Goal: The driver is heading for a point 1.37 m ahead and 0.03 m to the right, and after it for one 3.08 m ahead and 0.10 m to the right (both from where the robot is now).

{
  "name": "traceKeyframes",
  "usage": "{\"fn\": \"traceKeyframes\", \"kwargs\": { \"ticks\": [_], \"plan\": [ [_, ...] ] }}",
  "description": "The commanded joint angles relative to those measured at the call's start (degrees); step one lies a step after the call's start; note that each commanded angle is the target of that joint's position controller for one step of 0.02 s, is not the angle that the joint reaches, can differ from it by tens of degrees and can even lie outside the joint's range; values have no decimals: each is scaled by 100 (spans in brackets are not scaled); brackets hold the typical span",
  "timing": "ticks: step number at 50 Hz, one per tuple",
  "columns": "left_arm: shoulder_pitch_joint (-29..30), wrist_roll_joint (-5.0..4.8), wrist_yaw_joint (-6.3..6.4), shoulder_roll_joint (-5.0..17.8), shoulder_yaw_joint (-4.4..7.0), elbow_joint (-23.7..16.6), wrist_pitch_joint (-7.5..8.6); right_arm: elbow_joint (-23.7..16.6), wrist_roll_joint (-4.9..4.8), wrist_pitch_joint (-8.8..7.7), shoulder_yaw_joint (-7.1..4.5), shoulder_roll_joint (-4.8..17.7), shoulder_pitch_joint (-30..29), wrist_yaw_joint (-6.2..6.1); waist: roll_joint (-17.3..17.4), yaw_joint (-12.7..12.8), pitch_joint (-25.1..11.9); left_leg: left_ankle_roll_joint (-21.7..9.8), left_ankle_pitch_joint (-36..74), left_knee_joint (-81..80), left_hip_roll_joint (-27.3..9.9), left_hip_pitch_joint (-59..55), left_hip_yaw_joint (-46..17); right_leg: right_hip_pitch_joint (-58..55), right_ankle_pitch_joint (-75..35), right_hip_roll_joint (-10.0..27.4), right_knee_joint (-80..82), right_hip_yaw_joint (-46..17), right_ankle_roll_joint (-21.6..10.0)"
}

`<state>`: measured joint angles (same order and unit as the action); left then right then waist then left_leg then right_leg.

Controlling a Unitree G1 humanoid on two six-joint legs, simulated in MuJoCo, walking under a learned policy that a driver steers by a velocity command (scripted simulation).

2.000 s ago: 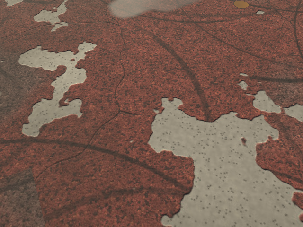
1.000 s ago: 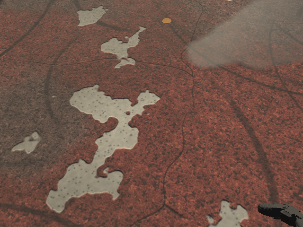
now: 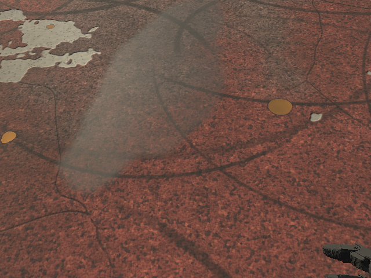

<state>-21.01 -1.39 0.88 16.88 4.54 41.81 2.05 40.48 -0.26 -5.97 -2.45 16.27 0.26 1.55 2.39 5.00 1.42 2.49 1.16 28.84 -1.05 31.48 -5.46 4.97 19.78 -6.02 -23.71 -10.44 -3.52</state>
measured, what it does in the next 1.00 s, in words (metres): walks ahead: left foot, then right foot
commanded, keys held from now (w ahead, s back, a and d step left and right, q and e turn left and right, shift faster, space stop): w+e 0.12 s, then w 0.88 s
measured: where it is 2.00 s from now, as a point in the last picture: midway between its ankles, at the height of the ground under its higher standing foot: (244, 189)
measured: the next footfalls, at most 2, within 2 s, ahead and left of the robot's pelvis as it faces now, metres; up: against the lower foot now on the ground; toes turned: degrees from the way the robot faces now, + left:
left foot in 0.06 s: +0.21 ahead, +0.14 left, +0.00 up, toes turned -6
right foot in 0.54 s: +0.43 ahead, -0.16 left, +0.00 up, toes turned -12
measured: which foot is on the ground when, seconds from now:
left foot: up 0.00-0.04, down 0.06-0.56, up 0.58-1.00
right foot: down 0.00-0.06, up 0.08-0.52, down 0.54-1.00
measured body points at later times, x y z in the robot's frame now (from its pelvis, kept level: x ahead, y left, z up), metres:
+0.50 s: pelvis +0.27 -0.01 +0.00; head +0.30 -0.02 +0.45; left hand +0.55 +0.16 -0.07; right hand +0.19 -0.29 -0.13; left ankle +0.17 +0.14 -0.74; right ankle +0.39 -0.16 -0.72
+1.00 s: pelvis +0.53 -0.07 +0.00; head +0.55 -0.08 +0.45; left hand +0.58 +0.21 -0.12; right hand +0.70 -0.34 -0.09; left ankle +0.73 +0.03 -0.71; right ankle +0.39 -0.16 -0.74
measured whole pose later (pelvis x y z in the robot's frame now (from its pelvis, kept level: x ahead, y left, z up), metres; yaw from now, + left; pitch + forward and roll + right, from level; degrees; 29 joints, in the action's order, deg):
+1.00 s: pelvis +0.53 -0.07 +0.00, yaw -10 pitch +2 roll -2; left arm -22.2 -0.9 -0.1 16.5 3.5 48.3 3.7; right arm 44.3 -0.6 -4.2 -1.3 15.5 1.7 2.6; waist 2.6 4.8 1.1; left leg -0.5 2.5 31.2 -4.2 34.3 -1.2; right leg -2.4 17.2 -3.0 -12.9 2.1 -1.6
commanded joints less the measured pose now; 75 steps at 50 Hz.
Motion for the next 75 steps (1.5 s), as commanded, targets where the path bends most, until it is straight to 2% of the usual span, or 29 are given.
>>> {"fn": "traceKeyframes", "kwargs": {
  "ticks": [1,2,3,4,5,6,7,10,18,24,27,28,29,30,31,34,38,48,51,53,54,55,56,57,59,60,65,71,75],
  "plan": [
    [99,4,44,848,237,-300,3,-346,-30,-165,-274,773,53,2,-984,-415,-154,-228,-438,-233,93,-989,116,313,-1452,1387,17,-1347,-665],
    [140,22,34,684,179,-334,-2,-216,9,-190,-355,895,566,-33,-949,-675,-437,-388,-444,-400,43,-1789,167,436,-1714,1131,-511,-1216,-507],
    [151,87,8,352,50,-430,12,-139,110,-212,-439,1162,1352,-79,-504,-1027,-1162,-732,-724,-286,-759,-3164,-552,1007,-1277,794,-1937,-812,-296],
    [-600,-34,11,-29,-65,-584,66,18,189,-141,-557,1667,1976,-90,1205,-784,-1942,-1667,-1816,-697,-2100,-5137,-3060,2997,1048,-58,-3903,3,151],
    [-707,-128,31,477,-12,-516,86,72,24,-102,-493,1294,2010,-44,1360,-826,-1827,-1813,-3280,-1109,-2395,-5175,-4186,3937,1405,344,-4860,-29,237],
    [-131,-108,34,885,97,-512,59,-28,3,-71,-374,848,1730,-65,713,-987,-1065,-1541,-3382,-1236,-2110,-4519,-3335,4151,874,588,-5133,-25,278],
    [263,-26,43,891,106,-567,34,-36,56,-29,-312,699,1483,-73,315,-953,-632,-1350,-2688,-1271,-1827,-3829,-2513,3988,444,762,-5050,178,297],
    [473,8,-32,532,73,-647,37,121,129,-30,-209,454,1259,-66,393,-654,-131,-1276,-1265,-1643,-1277,-2647,-1260,3379,-69,1044,-4319,246,260],
    [1474,76,-195,105,-153,-885,144,491,-67,-5,-308,924,1514,-80,162,-806,44,-1392,53,-2081,-1104,-2483,70,3034,-1643,1121,-1770,823,348],
    [2178,16,-306,290,-117,-1127,197,838,-166,171,-332,1138,2054,-95,279,-899,186,-1191,497,-1741,-1425,-3123,161,2622,-1495,878,-777,1047,113],
    [668,97,-246,780,165,-669,180,872,-165,239,-271,1068,1979,-146,176,-21,-754,-834,2250,169,-1009,-2732,700,187,-1557,566,-364,1294,-281],
    [-383,148,-158,1235,296,-490,132,694,19,208,-122,739,1955,-159,-566,367,-1590,-583,556,2025,-702,-1489,933,-1524,-1752,1726,-556,-36,-670],
    [-426,153,-172,1598,313,-454,118,575,24,92,55,165,2530,-127,-1934,-72,-2157,-303,-3301,3773,277,481,651,-2750,-537,2871,225,-2729,-1530],
    [-388,95,-194,1059,186,-467,139,632,-108,6,-94,796,2154,-88,-1286,158,-1895,-356,-3428,4391,-11,1106,20,-2498,134,2760,542,-2908,-1433],
    [-23,83,-202,875,104,-473,173,464,-216,-46,-149,955,1703,-57,-1134,72,-1113,-427,-2906,4388,-266,1424,126,-1852,-160,2550,637,-2067,-1235],
    [726,185,-245,501,-6,-500,238,502,-58,21,-158,769,1533,-81,-731,-449,-407,-339,-1854,3664,-723,662,172,-165,-1599,1960,1096,-773,-1030],
    [714,138,-212,627,49,-284,370,457,-1,211,-99,473,1348,-108,-613,-614,-155,-126,-1238,2895,-757,592,227,397,-2155,1868,1568,-128,-1141],
    [-145,30,-79,931,130,402,234,-56,-56,90,5,400,-365,105,-529,-98,306,-295,285,237,-371,475,381,-371,-2041,1949,1432,510,-771],
    [-139,17,-38,1006,164,530,136,-67,-46,57,-44,554,-199,156,-650,-282,154,-523,-363,14,-229,113,490,-860,-2878,2100,960,475,-614],
    [-11,45,-11,954,126,534,64,276,-22,51,-238,890,965,100,-634,-893,-586,-792,-437,-143,99,-1595,817,-681,-4419,1714,-437,801,-375],
    [-83,146,16,720,11,419,58,492,23,66,-364,1270,1965,42,-200,-1244,-1424,-1111,-157,122,-666,-3302,-3,312,-3345,1402,-2028,1044,-170],
    [-796,147,-51,30,-192,320,177,609,40,115,-480,1754,2383,36,1326,-933,-2149,-2080,-1437,-414,-1984,-5329,-2767,2729,27,333,-4171,1122,287],
    [-501,66,-74,477,-108,416,300,595,-62,122,-328,1198,2402,50,1034,-1165,-2228,-2070,-2279,-1082,-2027,-5385,-3626,3424,1355,375,-4898,308,251],
    [5,-94,-108,816,-5,260,378,534,-53,112,-253,999,1981,35,714,-1111,-1332,-1796,-2348,-1201,-1879,-4700,-2813,3883,983,686,-5071,339,168],
    [550,-1,-59,733,-6,150,395,428,32,100,-179,719,1320,30,108,-818,-453,-1587,-1379,-1462,-1463,-3191,-1670,3615,95,1178,-4467,616,168],
    [472,52,-41,680,17,180,337,393,112,71,-128,583,1120,33,237,-610,-327,-1530,-453,-1571,-1312,-2687,-1293,3204,-138,1305,-4241,589,206],
    [420,171,31,240,-77,213,110,606,98,25,-165,731,1006,-44,193,-304,-336,-1606,2870,-1605,-1066,-1969,47,2523,-685,1229,-3001,810,558],
    [1290,144,-66,242,-114,119,117,928,50,212,-157,833,1349,-146,216,-664,-452,-1360,2215,-1467,-928,-2331,375,1895,-2222,940,-1103,890,489],
    [1211,255,-79,474,-12,160,182,1056,-85,360,-143,814,1227,-178,118,-426,-409,-1127,1471,-656,-896,-2519,-49,1287,-2275,782,-78,886,222]
  ]
}}
Velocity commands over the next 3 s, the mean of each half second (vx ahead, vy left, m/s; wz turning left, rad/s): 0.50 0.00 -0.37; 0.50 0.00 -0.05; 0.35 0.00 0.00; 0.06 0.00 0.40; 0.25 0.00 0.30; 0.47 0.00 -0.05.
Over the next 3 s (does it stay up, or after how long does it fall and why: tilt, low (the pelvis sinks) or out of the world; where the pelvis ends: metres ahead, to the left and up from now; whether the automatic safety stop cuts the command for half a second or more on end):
stays up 1.15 0.04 0.01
